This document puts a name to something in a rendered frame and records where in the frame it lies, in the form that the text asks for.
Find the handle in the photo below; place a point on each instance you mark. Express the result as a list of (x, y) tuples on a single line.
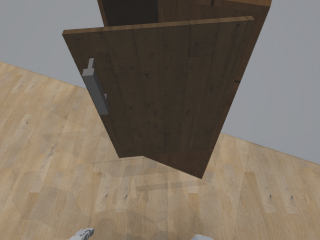
[(92, 82)]

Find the cupboard door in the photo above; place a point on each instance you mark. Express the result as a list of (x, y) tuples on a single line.
[(166, 83)]

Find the robot left hand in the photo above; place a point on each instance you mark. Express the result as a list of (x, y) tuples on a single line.
[(83, 234)]

